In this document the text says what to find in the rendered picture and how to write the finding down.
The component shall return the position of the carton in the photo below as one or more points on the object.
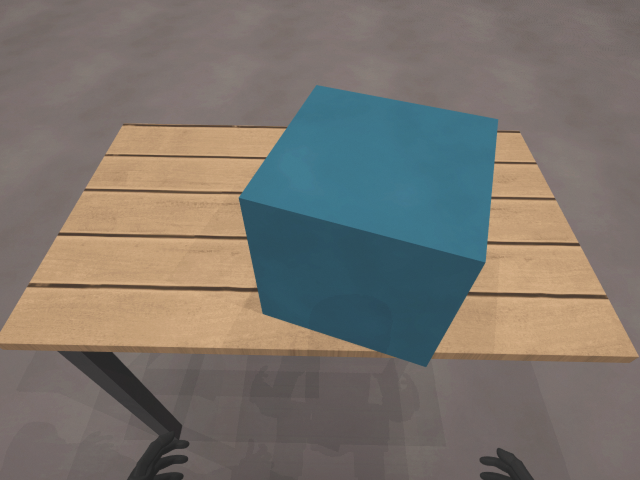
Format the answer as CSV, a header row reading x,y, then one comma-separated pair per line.
x,y
368,220

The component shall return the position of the right robot hand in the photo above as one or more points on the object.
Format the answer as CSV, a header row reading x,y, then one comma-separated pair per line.
x,y
508,463

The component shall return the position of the table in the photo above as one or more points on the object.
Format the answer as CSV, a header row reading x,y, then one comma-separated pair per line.
x,y
154,258

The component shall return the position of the left robot hand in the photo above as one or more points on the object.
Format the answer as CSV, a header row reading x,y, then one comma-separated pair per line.
x,y
151,462

